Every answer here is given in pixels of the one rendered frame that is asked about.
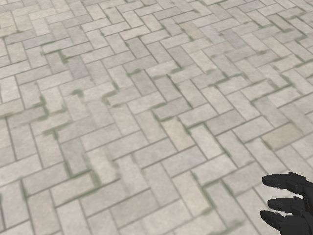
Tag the robot right hand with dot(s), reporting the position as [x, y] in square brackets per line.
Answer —
[301, 220]

